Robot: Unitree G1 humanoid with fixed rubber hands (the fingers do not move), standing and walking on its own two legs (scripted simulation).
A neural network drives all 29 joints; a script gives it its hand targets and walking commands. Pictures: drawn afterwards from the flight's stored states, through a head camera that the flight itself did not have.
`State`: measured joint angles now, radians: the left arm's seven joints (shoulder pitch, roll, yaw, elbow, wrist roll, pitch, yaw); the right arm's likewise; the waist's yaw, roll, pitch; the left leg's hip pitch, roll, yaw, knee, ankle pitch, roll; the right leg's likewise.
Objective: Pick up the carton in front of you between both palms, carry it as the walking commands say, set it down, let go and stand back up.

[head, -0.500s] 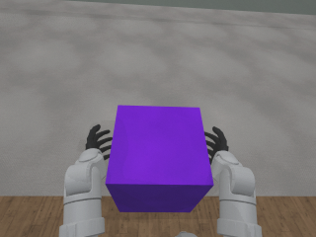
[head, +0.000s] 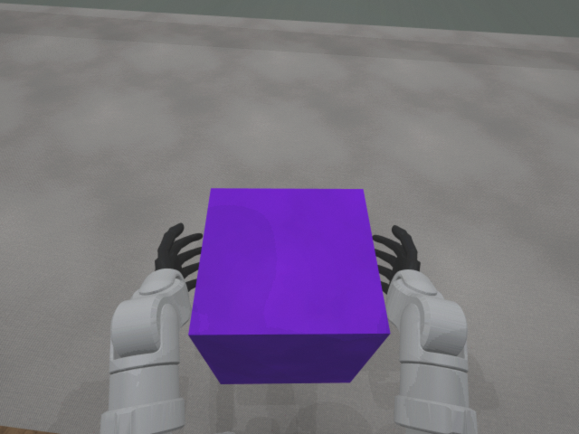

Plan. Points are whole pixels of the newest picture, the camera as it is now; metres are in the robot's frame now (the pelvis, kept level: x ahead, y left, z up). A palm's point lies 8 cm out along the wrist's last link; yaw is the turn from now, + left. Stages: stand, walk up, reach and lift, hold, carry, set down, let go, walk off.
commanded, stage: carry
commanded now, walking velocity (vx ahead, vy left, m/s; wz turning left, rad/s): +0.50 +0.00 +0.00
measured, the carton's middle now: (286, 294) +0.33 +0.02 +0.01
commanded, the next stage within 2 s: none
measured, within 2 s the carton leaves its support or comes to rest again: neither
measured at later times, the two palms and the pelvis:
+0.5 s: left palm (215, 148) +0.65 +0.18 +0.04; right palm (366, 160) +0.62 -0.13 +0.05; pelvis +0.32 +0.05 -0.02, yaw -2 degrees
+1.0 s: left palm (243, 73) +0.92 +0.15 +0.07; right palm (362, 77) +0.93 -0.15 +0.07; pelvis +0.64 -0.01 -0.01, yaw +1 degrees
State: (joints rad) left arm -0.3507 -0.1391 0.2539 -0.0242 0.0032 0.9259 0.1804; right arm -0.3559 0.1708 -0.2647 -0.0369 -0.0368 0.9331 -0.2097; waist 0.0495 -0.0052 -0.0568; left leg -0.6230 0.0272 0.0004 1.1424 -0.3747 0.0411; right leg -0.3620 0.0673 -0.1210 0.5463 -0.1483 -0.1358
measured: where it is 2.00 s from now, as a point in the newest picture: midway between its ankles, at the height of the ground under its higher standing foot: (289, 250)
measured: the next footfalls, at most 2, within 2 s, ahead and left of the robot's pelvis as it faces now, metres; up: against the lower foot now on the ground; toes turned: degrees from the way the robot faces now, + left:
left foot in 0.30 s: +0.39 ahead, +0.09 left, -0.02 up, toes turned +3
right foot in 0.82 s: +0.70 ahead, -0.08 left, -0.02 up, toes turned -8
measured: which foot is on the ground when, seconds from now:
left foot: up 0.00-0.28, down 0.30-0.82, up 0.84-1.00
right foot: down 0.00-0.32, up 0.34-0.80, down 0.82-1.00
